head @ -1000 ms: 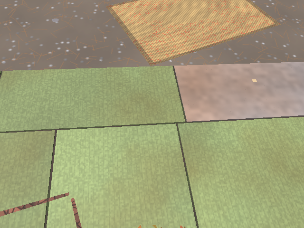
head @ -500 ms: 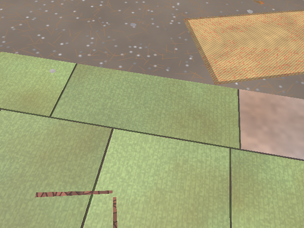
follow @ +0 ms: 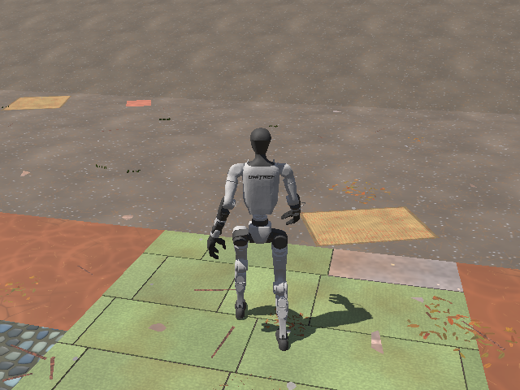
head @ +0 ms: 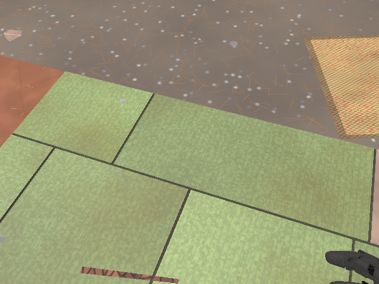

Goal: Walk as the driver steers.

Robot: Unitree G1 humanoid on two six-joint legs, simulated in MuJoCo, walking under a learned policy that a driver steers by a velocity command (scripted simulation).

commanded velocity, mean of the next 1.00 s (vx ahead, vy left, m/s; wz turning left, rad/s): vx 0.41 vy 0.00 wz -0.39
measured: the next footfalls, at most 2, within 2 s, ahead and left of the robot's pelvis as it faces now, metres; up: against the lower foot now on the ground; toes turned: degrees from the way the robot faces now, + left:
left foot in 0.04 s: +0.19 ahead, +0.13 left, +0.00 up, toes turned -1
right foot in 0.56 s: +0.45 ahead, -0.16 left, +0.00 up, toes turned -20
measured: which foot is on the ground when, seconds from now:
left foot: up 0.00-0.02, down 0.04-0.58, up 0.60-0.98, down 1.00-1.00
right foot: down 0.00-0.06, up 0.08-0.54, down 0.56-1.00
